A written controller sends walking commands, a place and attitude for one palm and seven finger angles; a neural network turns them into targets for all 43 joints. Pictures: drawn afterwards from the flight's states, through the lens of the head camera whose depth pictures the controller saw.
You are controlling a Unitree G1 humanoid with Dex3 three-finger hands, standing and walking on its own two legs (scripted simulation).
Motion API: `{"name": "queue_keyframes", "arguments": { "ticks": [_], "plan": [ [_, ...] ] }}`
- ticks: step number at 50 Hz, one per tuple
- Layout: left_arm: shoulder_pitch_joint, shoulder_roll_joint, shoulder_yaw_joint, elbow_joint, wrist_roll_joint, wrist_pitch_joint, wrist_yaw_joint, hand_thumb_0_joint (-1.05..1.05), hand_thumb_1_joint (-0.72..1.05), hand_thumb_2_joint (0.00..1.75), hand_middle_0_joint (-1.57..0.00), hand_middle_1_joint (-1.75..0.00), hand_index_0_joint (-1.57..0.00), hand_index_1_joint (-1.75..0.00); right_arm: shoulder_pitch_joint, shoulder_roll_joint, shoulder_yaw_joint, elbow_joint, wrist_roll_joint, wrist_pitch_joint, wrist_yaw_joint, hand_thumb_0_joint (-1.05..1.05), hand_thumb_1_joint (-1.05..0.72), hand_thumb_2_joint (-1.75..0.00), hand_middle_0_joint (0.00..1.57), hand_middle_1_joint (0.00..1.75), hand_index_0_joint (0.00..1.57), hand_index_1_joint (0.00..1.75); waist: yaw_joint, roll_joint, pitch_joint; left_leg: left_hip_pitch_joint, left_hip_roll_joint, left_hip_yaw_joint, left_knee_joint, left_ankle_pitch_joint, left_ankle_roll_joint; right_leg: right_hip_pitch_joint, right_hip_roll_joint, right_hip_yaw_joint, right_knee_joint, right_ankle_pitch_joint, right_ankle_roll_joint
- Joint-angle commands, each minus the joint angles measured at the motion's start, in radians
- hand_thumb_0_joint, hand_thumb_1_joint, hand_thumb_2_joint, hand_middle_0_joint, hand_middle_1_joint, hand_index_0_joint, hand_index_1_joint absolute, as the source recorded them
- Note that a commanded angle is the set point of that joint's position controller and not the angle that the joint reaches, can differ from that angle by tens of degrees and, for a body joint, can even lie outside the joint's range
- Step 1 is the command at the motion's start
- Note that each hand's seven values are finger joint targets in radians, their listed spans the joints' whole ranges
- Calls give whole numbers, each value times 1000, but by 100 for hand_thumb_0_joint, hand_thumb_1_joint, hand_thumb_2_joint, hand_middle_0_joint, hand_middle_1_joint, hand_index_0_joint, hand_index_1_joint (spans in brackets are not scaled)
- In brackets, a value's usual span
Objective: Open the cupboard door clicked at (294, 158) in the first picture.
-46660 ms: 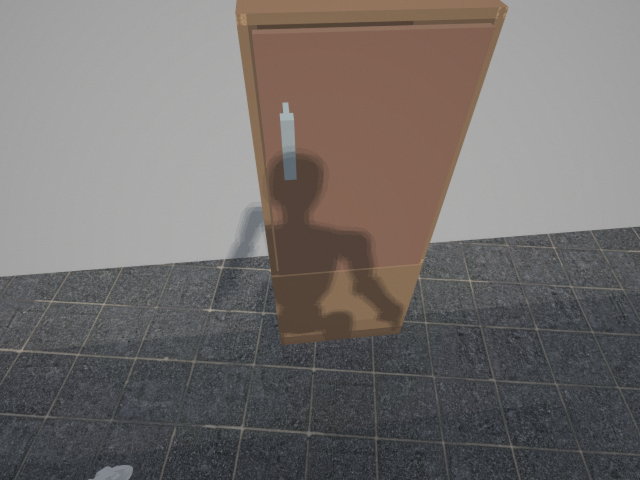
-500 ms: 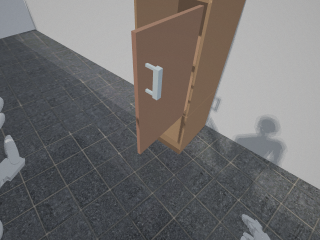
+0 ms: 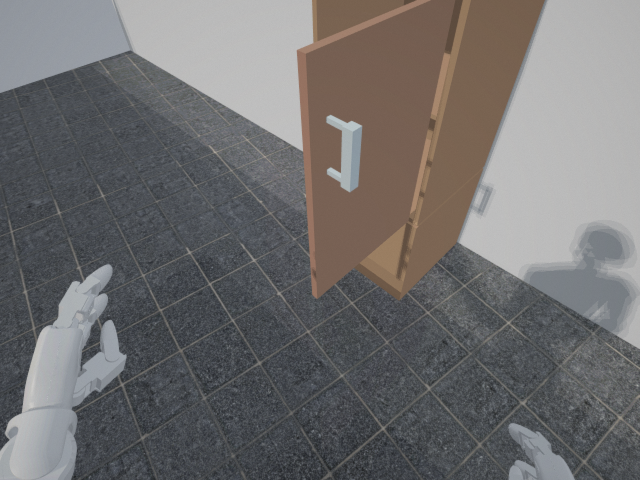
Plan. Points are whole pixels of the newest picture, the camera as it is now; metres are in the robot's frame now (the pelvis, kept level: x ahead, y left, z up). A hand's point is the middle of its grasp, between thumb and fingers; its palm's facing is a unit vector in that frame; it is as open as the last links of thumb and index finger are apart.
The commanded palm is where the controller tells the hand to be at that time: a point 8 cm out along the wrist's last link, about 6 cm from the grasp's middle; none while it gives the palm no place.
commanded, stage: let the arm hang, fingers relaxed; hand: left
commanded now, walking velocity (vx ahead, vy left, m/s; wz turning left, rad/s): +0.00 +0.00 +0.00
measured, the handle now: (341, 153) +0.60 +0.01 +0.09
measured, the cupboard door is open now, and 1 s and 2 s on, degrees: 90 90 90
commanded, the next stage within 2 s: look to check the result in 1.02 s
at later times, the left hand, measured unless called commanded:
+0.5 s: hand out of the picture -0.04 +0.22 -0.16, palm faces +0.03 -0.97 -0.25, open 7.3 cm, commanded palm none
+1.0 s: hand out of the picture +0.00 +0.18 -0.16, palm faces +0.03 -0.98 -0.18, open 7.3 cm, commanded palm none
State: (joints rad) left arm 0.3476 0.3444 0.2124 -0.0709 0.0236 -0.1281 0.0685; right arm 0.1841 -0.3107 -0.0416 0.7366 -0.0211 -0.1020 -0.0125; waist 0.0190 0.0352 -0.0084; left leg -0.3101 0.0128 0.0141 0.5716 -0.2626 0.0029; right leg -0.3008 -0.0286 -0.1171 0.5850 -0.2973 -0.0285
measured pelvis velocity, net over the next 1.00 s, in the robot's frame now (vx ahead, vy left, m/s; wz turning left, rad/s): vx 0.00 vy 0.02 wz -0.02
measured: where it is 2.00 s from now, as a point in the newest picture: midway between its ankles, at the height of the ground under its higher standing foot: outside the picture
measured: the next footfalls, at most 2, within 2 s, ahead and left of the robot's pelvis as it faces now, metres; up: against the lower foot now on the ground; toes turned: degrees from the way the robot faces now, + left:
none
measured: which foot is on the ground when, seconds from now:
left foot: down 0.00-1.00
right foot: down 0.00-1.00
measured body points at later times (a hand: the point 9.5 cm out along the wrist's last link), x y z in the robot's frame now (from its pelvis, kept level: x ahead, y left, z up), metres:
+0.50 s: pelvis -0.01 +0.02 +0.01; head +0.01 +0.02 +0.46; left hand -0.04 +0.27 -0.14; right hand +0.00 -0.21 -0.15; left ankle +0.01 +0.12 -0.73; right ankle +0.01 -0.10 -0.73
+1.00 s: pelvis +0.00 +0.02 +0.01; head +0.00 +0.01 +0.46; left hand -0.01 +0.23 -0.15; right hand -0.03 -0.19 -0.16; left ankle +0.01 +0.12 -0.73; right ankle +0.01 -0.10 -0.73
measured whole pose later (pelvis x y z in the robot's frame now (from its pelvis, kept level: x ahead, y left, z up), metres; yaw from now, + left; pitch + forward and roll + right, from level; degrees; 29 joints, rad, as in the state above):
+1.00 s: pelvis +0.00 +0.02 +0.01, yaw -1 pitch -2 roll +0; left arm 0.27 0.12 0.01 1.16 0.01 -0.01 0.03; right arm 0.31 -0.12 0.00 1.14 -0.02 0.01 -0.03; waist -0.01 0.02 0.03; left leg -0.19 -0.01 0.04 0.42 -0.20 0.02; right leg -0.19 -0.04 -0.09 0.43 -0.22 -0.01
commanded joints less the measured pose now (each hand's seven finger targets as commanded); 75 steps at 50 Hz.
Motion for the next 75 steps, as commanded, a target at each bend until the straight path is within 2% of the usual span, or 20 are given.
{"name": "queue_keyframes", "arguments": {
  "ticks": [1, 3, 4, 5, 6, 8, 9, 10, 12, 14, 16, 17, 18, 21, 27, 32, 48, 51, 57, 75],
  "plan": [
    [25, 6, -116, 349, 15, 115, -67, 0, 90, 90, -20, -30, -20, -30, -24, -103, -8, -58, -4, 32, 9, 0, -90, -90, 20, 30, 20, 30, 0, -38, -98, -82, 143, -158, -84, 466, 96, 164, -40, 78, 1, 216, 8],
    [-24, 43, -127, 470, 12, 106, -65, 0, 90, 90, -20, -30, -20, -30, -13, -85, -5, -34, -1, 48, 4, 0, -90, -90, 20, 30, 20, 30, -11, -237, -141, -25, 77, -77, -23, 359, 37, 201, -128, 142, -72, 450, -27],
    [-48, 44, -133, 539, 9, 107, -61, 0, 90, 90, -20, -30, -20, -30, 8, -69, -1, -12, 0, 61, 1, 0, -90, -90, 20, 30, 20, 30, -23, -274, -156, 12, 48, -47, -11, 327, 21, 209, -162, 149, -79, 544, -49],
    [-57, 38, -142, 603, 4, 110, -57, 0, 90, 90, -20, -30, -20, -30, 13, -51, 5, 9, -2, 72, -1, 0, -90, -90, 20, 30, 20, 30, -25, -256, -156, 42, 37, -34, -20, 303, 14, 208, -172, 151, -80, 600, -54],
    [-72, 32, -154, 659, -1, 114, -52, 0, 90, 90, -20, -30, -20, -30, 15, -42, 11, 32, -4, 81, -2, 0, -90, -90, 20, 30, 20, 30, -31, -198, -152, 79, 42, -38, -53, 315, 11, 195, -162, 139, -82, 566, -47],
    [-95, 14, -170, 751, -9, 123, -47, 0, 90, 90, -20, -30, -20, -30, 1, -37, 23, 72, -6, 88, -4, 0, -90, -90, 20, 30, 20, 30, -25, 21, -113, 99, 81, -73, -121, 392, 22, 169, -107, 106, -90, 361, -7],
    [-92, 6, -175, 801, -10, 127, -46, 0, 90, 90, -20, -30, -20, -30, -11, -27, 27, 93, -5, 93, -4, 0, -90, -90, 20, 30, 20, 30, -16, 88, -75, 71, 86, -84, -150, 345, 29, 172, -90, 104, -121, 256, 4],
    [-84, 1, -178, 848, -13, 129, -46, 0, 90, 90, -20, -30, -20, -30, -16, -20, 32, 113, -3, 96, -5, 0, -90, -90, 20, 30, 20, 30, -11, 129, -43, 48, 83, -90, -173, 271, 30, 176, -83, 110, -152, 180, 3],
    [-57, -15, -172, 925, -9, 127, -46, 0, 90, 90, -20, -30, -20, -30, -1, -5, 30, 149, -2, 103, -8, 0, -90, -90, 20, 30, 20, 30, -8, 123, -16, 40, 76, -92, -186, 159, 26, 175, -84, 110, -207, 124, -5],
    [-61, -33, -173, 980, -11, 129, -46, 0, 90, 90, -20, -30, -20, -30, 28, 17, 27, 186, -4, 111, -9, 0, -90, -90, 20, 30, 20, 30, -17, 155, 17, 16, 72, -94, -218, 34, 24, 162, -86, 104, -234, 63, -12],
    [-58, -38, -178, 1028, -13, 129, -48, 0, 90, 90, -20, -30, -20, -30, 53, 24, 25, 217, -4, 118, -10, 0, -90, -90, 20, 30, 20, 30, -19, 112, 52, -5, 69, -101, -244, -51, 24, 146, -83, 104, -256, 20, -15],
    [-61, -41, -176, 1045, -11, 128, -47, 0, 90, 90, -20, -30, -20, -30, 76, 28, 18, 225, -3, 119, -11, 0, -90, -90, 20, 30, 20, 30, -22, 26, 52, 4, 77, -108, -249, -47, 27, 143, -80, 98, -263, 10, -14],
    [-63, -49, -181, 1064, -11, 128, -48, 0, 90, 90, -20, -30, -20, -30, 89, 23, 18, 242, -4, 118, -13, 0, -90, -90, 20, 30, 20, 30, -25, -9, 63, 7, 78, -108, -254, -58, 29, 131, -82, 99, -270, -7, -13],
    [-54, -56, -184, 1110, -12, 127, -48, 0, 90, 90, -20, -30, -20, -30, 118, 20, 18, 278, -3, 114, -14, 0, -90, -90, 20, 30, 20, 30, -27, -45, 71, 25, 83, -111, -270, -63, 34, 113, -81, 99, -270, -17, -9],
    [-18, -64, -187, 1173, -13, 123, -43, 0, 90, 90, -20, -30, -20, -30, 155, 39, 23, 331, 1, 107, -17, 0, -90, -90, 20, 30, 20, 30, -19, -36, 59, 39, 84, -103, -282, -31, 38, 125, -81, 101, -257, 12, -10],
    [-3, -77, -189, 1203, -13, 125, -38, 0, 90, 90, -20, -30, -20, -30, 170, 56, 28, 360, 2, 105, -19, 0, -90, -90, 20, 30, 20, 30, -15, -27, 99, 24, 85, -102, -293, -30, 38, 114, -81, 96, -247, 22, -6],
    [3, -120, -182, 1217, -15, 117, -29, 0, 90, 90, -20, -30, -20, -30, 200, 117, 32, 396, 1, 101, -25, 0, -90, -90, 20, 30, 20, 30, -23, -27, 108, 56, 70, -62, -251, 83, 28, 111, -91, 107, -255, 72, -9],
    [0, -121, -182, 1216, -16, 115, -30, 0, 90, 90, -20, -30, -20, -30, 203, 117, 30, 397, 0, 102, -25, 0, -90, -90, 20, 30, 20, 30, -26, -13, 111, 66, 70, -61, -251, 84, 27, 102, -90, 111, -261, 71, -10],
    [8, -124, -180, 1214, -16, 113, -29, 0, 90, 90, -20, -30, -20, -30, 199, 115, 30, 394, 2, 103, -26, 0, -90, -90, 20, 30, 20, 30, -24, -47, 105, 81, 70, -56, -236, 110, 28, 103, -90, 108, -269, 74, -11],
    [5, -121, -181, 1217, -18, 110, -30, 0, 90, 90, -20, -30, -20, -30, 185, 108, 34, 404, 1, 101, -29, 0, -90, -90, 20, 30, 20, 30, -25, -30, 92, 102, 76, -55, -236, 160, 22, 137, -93, 104, -273, 127, -12]
  ]
}}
